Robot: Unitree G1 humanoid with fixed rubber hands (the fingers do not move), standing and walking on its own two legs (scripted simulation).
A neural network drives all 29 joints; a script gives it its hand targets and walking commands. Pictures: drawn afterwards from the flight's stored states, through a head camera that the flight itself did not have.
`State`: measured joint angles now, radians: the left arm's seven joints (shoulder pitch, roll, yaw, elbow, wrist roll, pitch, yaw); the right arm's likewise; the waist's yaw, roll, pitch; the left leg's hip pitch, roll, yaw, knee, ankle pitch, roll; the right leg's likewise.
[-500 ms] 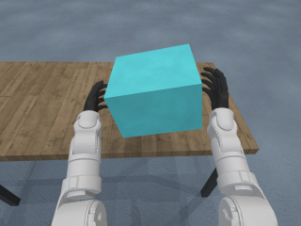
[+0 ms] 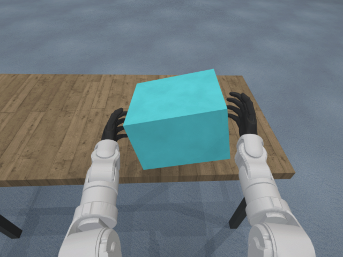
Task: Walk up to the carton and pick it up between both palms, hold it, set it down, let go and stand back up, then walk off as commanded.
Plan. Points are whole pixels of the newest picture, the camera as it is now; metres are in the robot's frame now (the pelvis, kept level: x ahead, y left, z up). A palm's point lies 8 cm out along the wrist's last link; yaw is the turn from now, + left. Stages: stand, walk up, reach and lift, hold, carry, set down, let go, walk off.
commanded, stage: set down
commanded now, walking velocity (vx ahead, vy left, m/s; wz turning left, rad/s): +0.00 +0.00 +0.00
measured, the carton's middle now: (179, 117) +0.48 -0.02 +0.07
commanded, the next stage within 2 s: none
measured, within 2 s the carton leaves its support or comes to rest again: neither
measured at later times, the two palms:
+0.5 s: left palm (112, 139) +0.40 +0.16 +0.07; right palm (240, 128) +0.39 -0.17 +0.12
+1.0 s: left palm (113, 140) +0.41 +0.16 +0.05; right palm (236, 133) +0.40 -0.17 +0.09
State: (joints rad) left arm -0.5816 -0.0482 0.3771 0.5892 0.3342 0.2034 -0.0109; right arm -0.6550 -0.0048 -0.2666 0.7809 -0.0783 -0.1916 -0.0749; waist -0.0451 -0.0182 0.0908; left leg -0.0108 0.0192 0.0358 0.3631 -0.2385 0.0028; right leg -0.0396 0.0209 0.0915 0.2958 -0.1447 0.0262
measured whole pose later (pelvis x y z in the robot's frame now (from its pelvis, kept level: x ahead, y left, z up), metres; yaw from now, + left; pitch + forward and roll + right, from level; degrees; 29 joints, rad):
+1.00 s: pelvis +0.03 +0.00 +0.00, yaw +0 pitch -2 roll -1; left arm -0.65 -0.04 0.50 0.85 0.30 0.03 0.03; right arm -0.66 0.06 -0.47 0.86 -0.30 -0.16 -0.01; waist -0.04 -0.02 0.05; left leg -0.06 0.02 0.04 0.36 -0.27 0.01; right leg -0.09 0.02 0.09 0.30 -0.17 0.03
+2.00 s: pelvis +0.05 +0.00 +0.00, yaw +0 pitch +8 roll -1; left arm -0.75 0.01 0.52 1.03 0.29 -0.16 0.00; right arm -0.67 0.09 -0.57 0.86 -0.39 -0.20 0.00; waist -0.03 -0.02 -0.01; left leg -0.23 0.02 0.04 0.36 -0.27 0.01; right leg -0.25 0.02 0.09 0.30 -0.18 0.03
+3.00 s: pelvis +0.04 +0.00 +0.00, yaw +0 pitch +11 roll -1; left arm -0.77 0.01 0.58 1.07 0.32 -0.26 -0.02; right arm -0.67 0.11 -0.63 0.86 -0.44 -0.24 0.01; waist -0.02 -0.02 -0.03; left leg -0.30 0.02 0.04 0.36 -0.25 0.01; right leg -0.32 0.02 0.09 0.30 -0.16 0.03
